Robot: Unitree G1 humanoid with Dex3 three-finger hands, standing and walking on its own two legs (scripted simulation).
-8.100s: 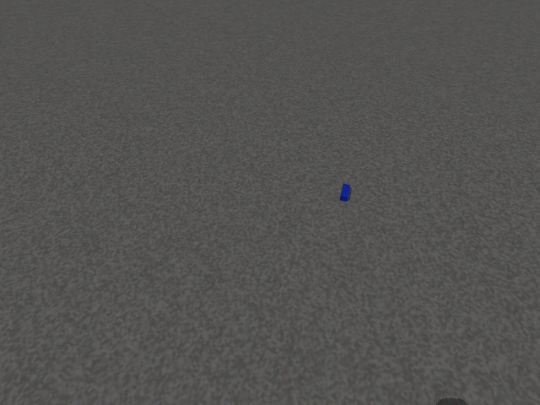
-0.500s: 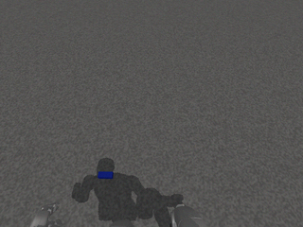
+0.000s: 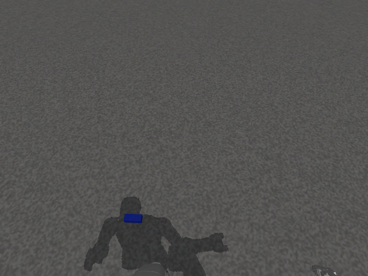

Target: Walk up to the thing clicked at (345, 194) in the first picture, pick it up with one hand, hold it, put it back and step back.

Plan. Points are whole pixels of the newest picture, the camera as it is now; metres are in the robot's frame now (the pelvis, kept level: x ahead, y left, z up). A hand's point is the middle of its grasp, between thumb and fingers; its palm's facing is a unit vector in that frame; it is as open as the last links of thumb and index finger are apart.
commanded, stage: walk up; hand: left
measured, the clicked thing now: (133, 218) +0.46 +0.31 -0.74
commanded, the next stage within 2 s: none
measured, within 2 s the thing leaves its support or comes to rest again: neither
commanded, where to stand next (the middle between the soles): +0.10 -0.01 m, yaw +1 degrees
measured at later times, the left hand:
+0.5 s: hand out of the picture -0.02 +0.26 -0.11, palm faces -0.02 -0.91 -0.42, open 7.4 cm
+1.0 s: hand (92, 249) +0.19 +0.26 -0.15, palm faces -0.04 -0.95 -0.32, open 7.4 cm
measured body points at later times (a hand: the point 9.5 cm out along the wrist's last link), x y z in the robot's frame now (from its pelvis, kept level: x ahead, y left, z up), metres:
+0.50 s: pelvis -0.01 -0.02 +0.02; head +0.00 -0.04 +0.47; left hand -0.02 +0.31 -0.09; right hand +0.05 -0.35 -0.10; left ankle +0.07 +0.13 -0.65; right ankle -0.05 -0.14 -0.72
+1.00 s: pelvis +0.09 +0.00 +0.00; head +0.12 +0.02 +0.45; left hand +0.19 +0.31 -0.13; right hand +0.16 -0.31 -0.10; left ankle +0.12 +0.13 -0.72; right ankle +0.14 -0.16 -0.69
